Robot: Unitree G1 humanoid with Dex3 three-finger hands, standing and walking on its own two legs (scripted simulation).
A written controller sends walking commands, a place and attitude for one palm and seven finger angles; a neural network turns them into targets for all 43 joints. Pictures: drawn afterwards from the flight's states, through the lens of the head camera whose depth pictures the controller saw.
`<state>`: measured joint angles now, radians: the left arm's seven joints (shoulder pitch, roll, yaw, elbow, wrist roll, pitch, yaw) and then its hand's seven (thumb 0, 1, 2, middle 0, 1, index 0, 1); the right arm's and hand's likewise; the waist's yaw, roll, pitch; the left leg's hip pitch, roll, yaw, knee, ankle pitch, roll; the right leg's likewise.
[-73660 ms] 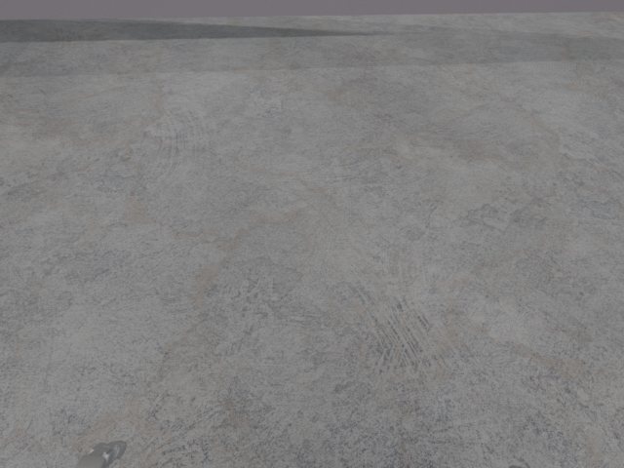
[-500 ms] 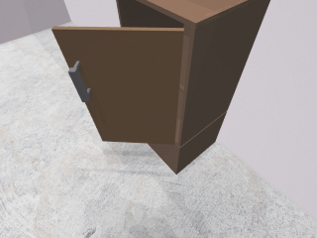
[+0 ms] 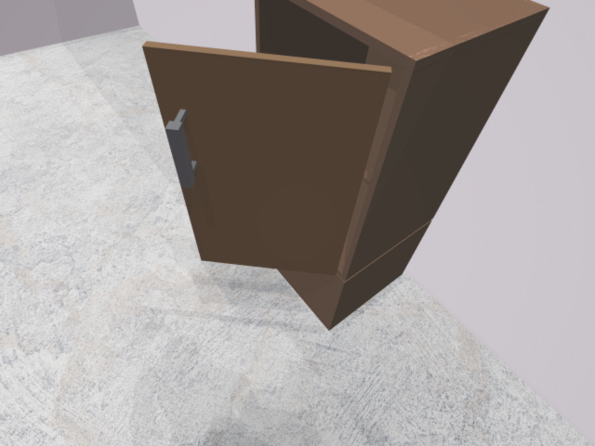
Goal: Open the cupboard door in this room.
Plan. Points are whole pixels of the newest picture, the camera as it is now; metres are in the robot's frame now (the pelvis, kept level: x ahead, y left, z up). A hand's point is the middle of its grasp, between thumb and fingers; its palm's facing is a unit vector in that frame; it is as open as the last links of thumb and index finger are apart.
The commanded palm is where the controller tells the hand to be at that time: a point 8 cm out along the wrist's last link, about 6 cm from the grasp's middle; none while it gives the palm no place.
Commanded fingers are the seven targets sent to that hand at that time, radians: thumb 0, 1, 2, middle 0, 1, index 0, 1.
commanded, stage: come to a stop and stand still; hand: left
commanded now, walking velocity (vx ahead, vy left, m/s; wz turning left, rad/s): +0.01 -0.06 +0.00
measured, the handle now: (184, 149) +0.58 +0.25 +0.04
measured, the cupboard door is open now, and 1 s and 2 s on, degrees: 47 47 47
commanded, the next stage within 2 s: look again from close up in 1.10 s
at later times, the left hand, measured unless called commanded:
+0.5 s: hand out of the picture +0.00 +0.12 -0.18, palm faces +0.02 -0.98 -0.18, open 7.3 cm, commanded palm none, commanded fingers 0.00 0.90 0.90 -0.20 -0.30 -0.20 -0.30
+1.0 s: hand out of the picture +0.02 +0.12 -0.18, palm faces +0.04 -0.98 -0.17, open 7.3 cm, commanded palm none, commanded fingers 0.00 0.90 0.90 -0.20 -0.30 -0.20 -0.30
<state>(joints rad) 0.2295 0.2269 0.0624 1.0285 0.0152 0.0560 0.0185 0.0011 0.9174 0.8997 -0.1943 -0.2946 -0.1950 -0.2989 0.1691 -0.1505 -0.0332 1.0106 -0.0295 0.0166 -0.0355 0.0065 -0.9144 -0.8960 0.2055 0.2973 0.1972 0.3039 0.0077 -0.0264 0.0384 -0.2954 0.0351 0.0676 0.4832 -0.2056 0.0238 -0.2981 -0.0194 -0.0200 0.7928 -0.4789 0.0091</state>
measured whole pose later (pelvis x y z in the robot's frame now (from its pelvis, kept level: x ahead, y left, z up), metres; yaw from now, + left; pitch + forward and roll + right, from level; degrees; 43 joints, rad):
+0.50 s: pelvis +0.00 -0.05 +0.00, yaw +0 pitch -1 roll +0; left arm 0.27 0.15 0.01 1.12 0.00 0.00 0.03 0.01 0.93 0.90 -0.20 -0.30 -0.20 -0.30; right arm 0.30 -0.15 -0.02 1.17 -0.02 0.03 -0.03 0.01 -0.91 -0.90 0.20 0.30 0.19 0.30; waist -0.03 -0.01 0.04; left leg -0.24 0.07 0.03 0.43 -0.18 -0.05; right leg -0.07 0.02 -0.05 0.41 -0.33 -0.04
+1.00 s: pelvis +0.03 -0.04 +0.00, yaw +0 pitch +0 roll +1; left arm 0.29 0.14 0.01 1.12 0.01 -0.01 0.04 0.00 0.92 0.90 -0.20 -0.29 -0.20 -0.30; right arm 0.22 -0.15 -0.02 1.15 -0.01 0.00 -0.05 0.01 -0.92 -0.90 0.20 0.30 0.19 0.30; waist -0.01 -0.03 0.04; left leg -0.20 0.06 0.04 0.44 -0.23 -0.05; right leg -0.01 0.00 -0.04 0.37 -0.36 -0.02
